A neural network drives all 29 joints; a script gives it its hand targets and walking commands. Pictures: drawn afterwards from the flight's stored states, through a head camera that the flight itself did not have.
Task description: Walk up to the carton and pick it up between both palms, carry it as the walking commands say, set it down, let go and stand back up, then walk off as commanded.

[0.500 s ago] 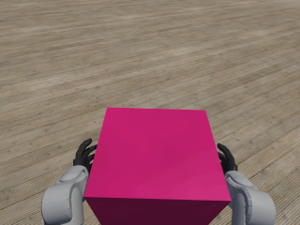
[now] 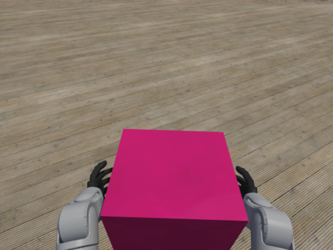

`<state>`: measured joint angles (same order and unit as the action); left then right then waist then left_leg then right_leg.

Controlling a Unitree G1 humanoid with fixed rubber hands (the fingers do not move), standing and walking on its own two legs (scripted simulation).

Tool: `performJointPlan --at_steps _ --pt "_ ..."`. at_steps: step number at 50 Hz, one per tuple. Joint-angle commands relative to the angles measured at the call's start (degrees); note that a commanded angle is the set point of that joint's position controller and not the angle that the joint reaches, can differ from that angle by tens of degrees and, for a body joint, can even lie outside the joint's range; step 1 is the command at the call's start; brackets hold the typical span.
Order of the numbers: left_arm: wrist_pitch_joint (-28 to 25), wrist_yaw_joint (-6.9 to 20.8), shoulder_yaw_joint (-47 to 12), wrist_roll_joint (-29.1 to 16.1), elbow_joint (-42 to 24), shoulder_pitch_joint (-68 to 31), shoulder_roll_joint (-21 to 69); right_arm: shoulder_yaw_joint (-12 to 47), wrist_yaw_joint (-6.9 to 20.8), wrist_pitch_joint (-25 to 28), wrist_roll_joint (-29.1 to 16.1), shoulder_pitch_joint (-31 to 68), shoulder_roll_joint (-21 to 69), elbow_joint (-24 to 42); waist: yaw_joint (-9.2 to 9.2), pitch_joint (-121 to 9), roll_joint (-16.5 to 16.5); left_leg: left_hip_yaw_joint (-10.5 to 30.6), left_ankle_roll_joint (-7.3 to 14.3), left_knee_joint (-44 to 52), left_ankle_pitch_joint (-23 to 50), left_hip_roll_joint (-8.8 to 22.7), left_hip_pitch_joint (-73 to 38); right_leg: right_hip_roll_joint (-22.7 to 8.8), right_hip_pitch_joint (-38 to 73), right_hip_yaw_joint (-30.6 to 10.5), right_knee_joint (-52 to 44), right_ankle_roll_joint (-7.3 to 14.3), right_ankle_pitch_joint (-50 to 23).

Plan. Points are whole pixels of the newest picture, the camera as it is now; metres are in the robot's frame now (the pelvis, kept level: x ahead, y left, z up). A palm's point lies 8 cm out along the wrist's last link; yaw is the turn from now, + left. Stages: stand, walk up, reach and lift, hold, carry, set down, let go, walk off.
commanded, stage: carry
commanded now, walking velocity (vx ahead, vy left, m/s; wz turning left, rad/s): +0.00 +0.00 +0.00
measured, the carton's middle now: (170, 202) +0.27 +0.00 -0.01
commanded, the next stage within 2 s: none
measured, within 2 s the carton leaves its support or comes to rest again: neither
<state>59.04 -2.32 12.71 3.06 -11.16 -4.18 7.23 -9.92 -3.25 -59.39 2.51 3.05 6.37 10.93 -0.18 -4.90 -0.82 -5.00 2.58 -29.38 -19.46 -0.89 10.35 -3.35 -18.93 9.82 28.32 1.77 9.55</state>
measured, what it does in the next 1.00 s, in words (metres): stands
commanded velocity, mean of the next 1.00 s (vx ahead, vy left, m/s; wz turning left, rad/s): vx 0.00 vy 0.00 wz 0.00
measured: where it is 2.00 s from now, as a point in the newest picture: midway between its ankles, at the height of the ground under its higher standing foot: outside the picture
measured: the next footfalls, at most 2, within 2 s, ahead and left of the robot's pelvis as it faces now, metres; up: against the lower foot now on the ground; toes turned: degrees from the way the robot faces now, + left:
left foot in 1.86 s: +0.06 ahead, +0.16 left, +0.00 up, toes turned +8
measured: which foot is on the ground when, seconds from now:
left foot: down 0.00-1.00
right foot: down 0.00-1.00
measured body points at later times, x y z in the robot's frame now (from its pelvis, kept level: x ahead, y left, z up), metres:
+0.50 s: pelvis -0.01 -0.01 +0.00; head -0.02 -0.01 +0.45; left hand +0.25 +0.17 +0.03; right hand +0.25 -0.17 +0.03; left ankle -0.04 +0.08 -0.73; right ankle +0.06 -0.11 -0.73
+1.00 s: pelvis -0.02 -0.02 +0.00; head -0.04 -0.02 +0.45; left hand +0.24 +0.16 +0.04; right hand +0.25 -0.18 +0.03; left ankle -0.04 +0.08 -0.73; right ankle +0.06 -0.11 -0.73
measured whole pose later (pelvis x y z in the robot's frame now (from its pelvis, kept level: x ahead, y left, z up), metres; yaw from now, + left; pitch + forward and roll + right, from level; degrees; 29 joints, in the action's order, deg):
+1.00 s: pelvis -0.02 -0.02 +0.00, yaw +0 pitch +1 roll +1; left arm 48.3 -0.7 11.6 3.4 -6.3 -1.1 6.7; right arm -7.7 -1.6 -49.4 3.0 1.4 4.4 5.3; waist -0.2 -4.9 0.1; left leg -4.4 1.4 -30.0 -17.9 -0.3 13.3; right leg -3.0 -21.4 10.6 28.1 3.3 8.1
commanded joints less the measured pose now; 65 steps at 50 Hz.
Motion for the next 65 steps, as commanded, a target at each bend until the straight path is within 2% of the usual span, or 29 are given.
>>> performJointPlan --at_steps 1,2,3,6,9,14,15,17,18,21,22,25,30,31,33,34,37,39,40,43,44,46,49,51,52,53,54,63,65 --pt "-4.07 6.17 -43.86 -14.53 -19.06 -35.74 44.64 39.75 6.32 3.82 -13.79 31.24 46.9 16.43 0.09 -10.28 2.58 6.81 -0.18 8.02 7.14 7.65 2.4 -5.86 6.91 -7.45 -5.34 1.2 2.69" --pt "-4.31 6.14 -34.57 -7.2 -1.06 -30.56 34.8 30.11 6.42 4.55 -6.5 28.14 35.85 0.32 0.55 -9.82 3.23 6.5 0.29 8.61 5.44 7.79 3.88 -5.62 6.9 -7.08 -4.02 0.95 3.03" --pt "-3.31 5.77 -41.82 -12.86 -13.54 -27.23 43.07 39.66 5.94 4.33 -13.74 30.72 43.04 17.91 0.6 -10.37 4.43 7.49 0.38 8.26 11.38 9.13 2.93 -5.61 7.08 -6.26 -3.62 0.3 -0.89" --pt "-6.65 6.09 -33.77 -6.43 -2.09 -32.85 32.49 29.55 6.73 6.28 -5.68 27.58 35.5 -1.92 0.62 -10.29 2.08 6.16 -0.02 8.39 8.05 7.61 4.55 -5.68 7.81 -6.32 -3.42 0.82 1.95" --pt "-6.69 6.24 -42.58 -13.98 -16.77 -31.98 41.96 38.16 5.87 6.7 -11.95 28.74 43.89 14.53 0.41 -14.03 1.56 5.38 0.37 4.88 12.91 8.05 0.05 -6.37 7.13 -7.23 -3.97 1.24 -3.39" --pt "-8.81 7.01 -33.9 -6.26 1.33 -24.48 33.09 29.19 6.85 9.04 -4.58 22.26 33.6 -2.15 0.34 -15.51 3.78 3.64 -0.26 3.5 17.02 7.64 1.08 -7.03 10.45 -6.35 -1.52 2.19 -13.11" --pt "-8.65 6.89 -41.19 -11.5 -13.24 -28.56 39.58 37.46 6.55 8.22 -9.26 23.98 40.9 10.37 0.14 -10.24 -1.03 4.57 0.16 4.46 13.44 7.28 4.03 -6.24 8.29 -6.64 -3.0 1.45 -10.37" --pt "-10.48 7.25 -30.85 -4.97 4.28 -22.32 31.42 29.62 6.65 10.95 -4.38 24.49 31.9 -1.39 0.46 -14.06 -0.27 5.44 0.86 5.15 15.14 8.03 2.36 -6.43 9.21 -6.65 -1.58 1.39 -6.9" --pt "-10.58 7.52 -39.01 -11.35 -9.86 -28.45 40.39 36.28 6.65 11.07 -9.24 26.49 40.71 10.6 -0.05 -11.43 -0.76 5.96 0.34 5.02 16.49 7.73 3.72 -5.5 8.44 -5.74 -1.07 0.99 -7.3" --pt "-12.0 7.76 -32.16 -5.0 1.65 -27.85 32.58 30.52 7.42 12.17 -4.32 25.11 34.72 -3.29 0.18 -14.12 -1.07 5.55 0.44 4.4 14.09 7.53 2.73 -6.89 10.08 -7.1 -2.36 2.32 -9.15" --pt "-11.49 7.49 -37.45 -9.68 -7.04 -24.62 38.4 36.37 7.09 11.95 -9.16 26.14 38.3 10.23 0.41 -13.54 -0.26 6.01 0.22 5.25 14.55 7.19 3.84 -6.84 9.68 -7.23 -1.44 1.04 -8.98" --pt "-12.82 7.07 -37.83 -9.34 -10.8 -30.32 35.6 34.83 7.31 12.51 -8.14 25.2 39.13 5.07 0.1 -15.17 2.61 4.92 0.32 3.86 16.71 7.55 1.2 -6.7 9.45 -6.66 -1.12 1.67 -11.46" --pt "-13.5 7.25 -31.7 -5.75 3.26 -19.58 32.54 31.99 6.78 14.11 -5.84 23.67 32.66 1.76 0.4 -13.51 -2.63 5.28 0.43 4.28 10.6 7.51 4.48 -6.53 9.57 -7.36 -3.17 1.08 -5.62" --pt "-15.01 7.09 -33.23 -5.99 -2.58 -27.5 30.83 29.91 7.31 14.71 -4.37 22.62 33.49 -1.96 0.1 -14.11 3.18 5.42 0.24 4.81 16.0 8.26 1.48 -6.8 8.39 -6.54 -2.17 1.15 -7.31" --pt "-13.91 6.87 -35.36 -9.24 -6.96 -26.8 34.61 32.97 6.49 14.1 -7.38 24.99 36.4 6.0 0.09 -13.25 0.33 4.84 0.24 4.42 11.61 7.65 4.1 -7.24 8.91 -7.48 -3.17 1.27 -5.97" --pt "-14.16 7.21 -30.8 -3.46 5.99 -25.44 29.36 27.12 7.12 14.61 -1.91 21.92 31.08 -7.83 0.38 -11.72 3.99 5.26 -0.04 5.87 13.82 7.94 4.14 -6.86 7.74 -6.62 -2.12 1.04 -4.02" --pt "-14.9 6.89 -37.28 -10.1 -10.4 -29.47 36.94 35.4 6.87 15.08 -8.88 26.96 38.12 10.36 0.33 -11.45 -0.17 6.22 0.82 6.64 9.43 8.08 6.26 -5.67 8.89 -6.13 -3.37 0.4 0.83" --pt "-14.13 7.2 -32.31 -4.72 4.67 -24.89 30.56 28.33 7.02 14.18 -2.01 21.38 30.97 -6.55 0.13 -12.05 0.3 7.19 0.19 6.79 12.87 8.68 3.9 -6.01 7.54 -6.49 -3.11 0.59 -3.2" --pt "-14.36 6.69 -36.33 -10.37 -8.96 -24.87 34.12 33.86 6.15 14.6 -8.25 24.75 34.8 9.44 0.18 -11.49 -2.27 5.63 0.84 4.87 10.57 8.38 5.32 -6.16 8.77 -6.64 -3.85 0.37 -3.53" --pt "-12.81 6.07 -38.84 -10.52 -12.7 -27.84 35.29 34.43 5.78 13.32 -7.96 23.38 36.19 10.06 0.2 -16.15 1.9 5.48 0.41 4.72 10.86 7.53 3.7 -6.79 10.01 -7.16 -2.97 1.65 -4.78" --pt "-12.13 6.37 -34.61 -6.53 -1.99 -24.48 29.76 29.34 5.91 12.23 -2.96 19.63 30.4 -1.94 0.1 -13.47 0.5 5.92 0.19 4.84 13.45 7.81 3.19 -6.71 7.78 -7.36 -3.38 1.37 -7.76" --pt "-11.75 5.91 -38.79 -11.77 -14.46 -23.97 36.08 36.78 5.46 12.38 -10.04 24.04 36.47 15.91 0.11 -14.09 -3.06 5.67 0.47 3.63 12.43 7.67 4.46 -7.1 9.01 -7.31 -3.87 1.01 -6.13" --pt "-12.75 6.26 -30.59 -4.28 2.48 -20.33 27.89 29.37 6.24 12.98 -4.06 20.69 30.16 -3.12 0.16 -13.9 -0.51 5.17 0.07 4.77 7.89 7.01 4.17 -7.92 8.92 -8.57 -5.15 1.76 -2.41" --pt "-12.54 5.51 -39.39 -13.41 -19.51 -24.89 37.1 39.43 5.09 12.56 -13.09 26.58 39.27 20.32 0.35 -10.64 0.03 5.35 0.0 4.92 4.96 6.46 7.04 -7.22 7.01 -8.76 -7.72 0.82 4.12" --pt "-11.1 5.02 -31.4 -6.5 -3.03 -25.07 27.14 28.76 4.78 10.92 -4.64 21.93 29.45 0.22 0.23 -11.5 0.97 6.11 1.06 5.03 4.96 7.04 7.74 -7.17 7.27 -8.75 -8.03 0.98 6.68" --pt "-10.76 4.44 -36.87 -12.16 -15.18 -25.3 32.86 34.88 3.98 10.7 -9.98 23.85 33.9 15.04 -0.23 -12.1 -1.86 6.86 1.3 5.59 8.0 8.32 5.61 -6.3 6.28 -7.91 -7.57 0.96 4.07" --pt "-10.63 4.97 -31.97 -5.83 -1.12 -21.76 25.86 27.36 4.78 10.25 -2.32 14.85 27.98 -5.06 -0.1 -12.48 1.3 6.47 0.63 5.35 10.2 7.33 5.47 -6.84 8.01 -7.71 -5.82 1.21 -1.52" --pt "-11.18 5.18 -36.41 -10.78 -10.45 -22.13 34.35 35.8 4.26 11.98 -9.7 24.57 34.4 15.08 0.22 -13.05 -2.97 5.73 0.88 4.05 6.12 6.45 6.45 -7.51 7.13 -9.74 -8.28 1.53 6.45" --pt "-12.68 4.84 -32.99 -6.63 -6.64 -24.16 26.41 30.09 4.82 12.28 -4.72 20.06 29.05 1.62 0.1 -10.75 2.48 5.61 0.64 5.69 8.4 7.21 6.4 -6.83 5.7 -7.93 -6.04 0.94 2.32"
